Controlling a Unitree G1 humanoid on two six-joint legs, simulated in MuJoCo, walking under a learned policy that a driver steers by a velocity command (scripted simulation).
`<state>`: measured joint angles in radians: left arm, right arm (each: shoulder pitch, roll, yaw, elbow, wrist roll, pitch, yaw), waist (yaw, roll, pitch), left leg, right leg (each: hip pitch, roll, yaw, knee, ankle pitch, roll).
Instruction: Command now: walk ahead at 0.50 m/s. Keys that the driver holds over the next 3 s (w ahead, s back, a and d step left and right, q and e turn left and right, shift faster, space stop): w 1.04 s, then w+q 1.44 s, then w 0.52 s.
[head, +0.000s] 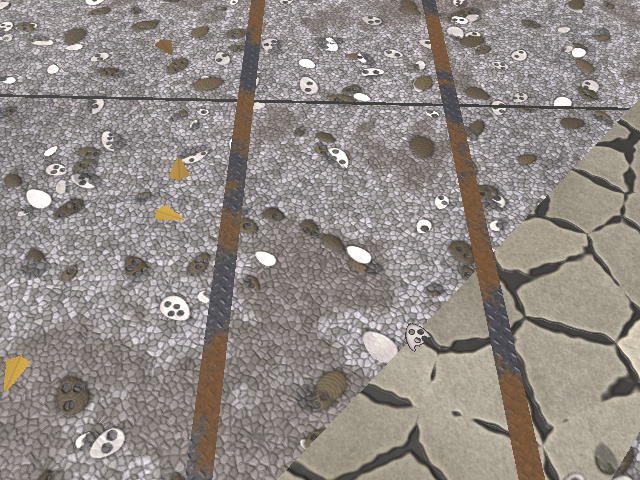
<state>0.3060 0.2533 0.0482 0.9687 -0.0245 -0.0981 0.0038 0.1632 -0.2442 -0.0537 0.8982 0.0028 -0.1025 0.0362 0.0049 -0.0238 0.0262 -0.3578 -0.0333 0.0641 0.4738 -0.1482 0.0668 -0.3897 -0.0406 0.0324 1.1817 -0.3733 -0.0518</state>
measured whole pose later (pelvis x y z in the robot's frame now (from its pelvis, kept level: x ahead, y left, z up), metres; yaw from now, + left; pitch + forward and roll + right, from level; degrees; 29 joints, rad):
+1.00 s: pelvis +0.55 -0.02 -0.01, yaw +0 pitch +2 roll -2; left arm 0.41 0.25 0.07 1.03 -0.02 -0.06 0.01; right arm 0.00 -0.23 -0.05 0.86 0.02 -0.09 0.04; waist 0.07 0.02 0.01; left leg -0.51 0.04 0.03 0.49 -0.04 0.08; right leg 0.08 0.01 -0.05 0.30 -0.41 0.00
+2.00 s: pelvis +1.05 +0.04 +0.00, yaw +29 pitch +2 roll -2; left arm 0.31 0.28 0.08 0.94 -0.01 -0.07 0.01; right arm 0.06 -0.26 -0.07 0.71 0.02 -0.02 0.05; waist 0.09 0.03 0.04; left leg -0.63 0.09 0.03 0.67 -0.07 0.06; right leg 0.09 -0.02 -0.26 0.24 -0.34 0.04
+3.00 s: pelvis +1.47 +0.40 +0.01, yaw +52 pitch +3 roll -2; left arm 0.39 0.29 0.05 0.88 -0.02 -0.07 -0.02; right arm 0.06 -0.26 -0.04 0.66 0.02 -0.07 0.03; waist 0.11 0.03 0.02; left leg -0.59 0.07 -0.03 0.57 -0.03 0.01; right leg 0.00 0.03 -0.03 0.25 -0.29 -0.01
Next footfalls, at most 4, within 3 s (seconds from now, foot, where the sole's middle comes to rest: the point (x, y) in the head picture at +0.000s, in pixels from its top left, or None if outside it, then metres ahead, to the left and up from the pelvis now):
0.44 right None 0.42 -0.15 -0.77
1.00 left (288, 366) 0.72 0.09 -0.77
1.52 right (371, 263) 1.02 -0.11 -0.77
2.06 left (240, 215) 1.17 0.24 -0.77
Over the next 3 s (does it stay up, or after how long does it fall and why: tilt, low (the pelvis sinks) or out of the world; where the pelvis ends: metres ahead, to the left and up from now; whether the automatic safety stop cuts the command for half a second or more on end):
stays up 1.47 0.40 0.01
